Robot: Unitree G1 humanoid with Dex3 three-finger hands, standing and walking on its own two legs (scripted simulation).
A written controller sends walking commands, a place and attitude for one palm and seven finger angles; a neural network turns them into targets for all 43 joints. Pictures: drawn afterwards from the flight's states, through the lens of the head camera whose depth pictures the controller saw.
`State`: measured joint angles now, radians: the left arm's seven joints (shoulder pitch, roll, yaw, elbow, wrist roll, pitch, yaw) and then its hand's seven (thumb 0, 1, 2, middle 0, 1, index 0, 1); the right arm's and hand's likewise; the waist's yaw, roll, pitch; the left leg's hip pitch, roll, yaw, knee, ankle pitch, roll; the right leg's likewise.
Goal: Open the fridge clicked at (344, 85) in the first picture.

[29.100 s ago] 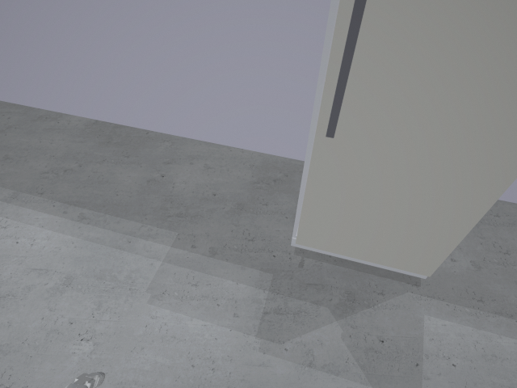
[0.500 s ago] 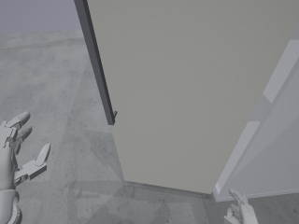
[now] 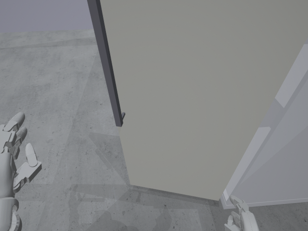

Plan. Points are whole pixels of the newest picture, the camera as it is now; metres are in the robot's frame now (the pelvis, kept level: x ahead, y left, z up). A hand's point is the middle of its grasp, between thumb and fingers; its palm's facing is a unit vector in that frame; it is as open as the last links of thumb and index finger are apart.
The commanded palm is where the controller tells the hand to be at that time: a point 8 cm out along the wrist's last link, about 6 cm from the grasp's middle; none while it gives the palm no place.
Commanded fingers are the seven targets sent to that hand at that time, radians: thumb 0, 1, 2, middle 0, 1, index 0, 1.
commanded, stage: step back with the hand held close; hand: left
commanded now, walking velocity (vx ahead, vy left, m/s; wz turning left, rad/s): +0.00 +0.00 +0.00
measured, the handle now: (110, 64) +0.52 +0.21 +0.20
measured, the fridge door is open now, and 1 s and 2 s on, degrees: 74 74 74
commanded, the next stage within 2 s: stop stepping back and stand still in 1.22 s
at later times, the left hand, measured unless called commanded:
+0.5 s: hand (12, 178) +0.15 +0.30 +0.15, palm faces +0.46 -0.75 -0.47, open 7.5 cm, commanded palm +0.10 +0.33 +0.17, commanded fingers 0.00 0.90 0.90 -0.20 -0.30 -0.20 -0.30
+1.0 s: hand out of the picture +0.07 +0.29 +0.15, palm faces +0.52 -0.74 -0.44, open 7.5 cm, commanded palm +0.00 +0.32 +0.17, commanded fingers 0.00 0.90 0.90 -0.20 -0.30 -0.20 -0.30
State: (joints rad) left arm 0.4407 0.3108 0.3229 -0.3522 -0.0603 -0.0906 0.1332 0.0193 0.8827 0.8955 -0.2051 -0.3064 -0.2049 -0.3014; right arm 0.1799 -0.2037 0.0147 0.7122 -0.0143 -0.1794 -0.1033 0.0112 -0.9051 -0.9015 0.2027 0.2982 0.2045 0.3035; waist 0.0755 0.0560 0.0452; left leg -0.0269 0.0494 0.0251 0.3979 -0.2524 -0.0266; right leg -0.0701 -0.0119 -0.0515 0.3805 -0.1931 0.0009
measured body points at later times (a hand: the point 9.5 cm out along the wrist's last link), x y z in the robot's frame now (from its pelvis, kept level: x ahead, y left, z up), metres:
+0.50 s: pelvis -0.05 +0.03 -0.02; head -0.04 +0.03 +0.43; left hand +0.12 +0.34 +0.18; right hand +0.13 -0.20 -0.10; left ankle -0.01 +0.13 -0.74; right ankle +0.02 -0.12 -0.74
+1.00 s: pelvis -0.12 +0.02 -0.02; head -0.12 +0.02 +0.43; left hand +0.03 +0.33 +0.18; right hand +0.05 -0.21 -0.11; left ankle -0.04 +0.13 -0.74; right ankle -0.07 -0.10 -0.74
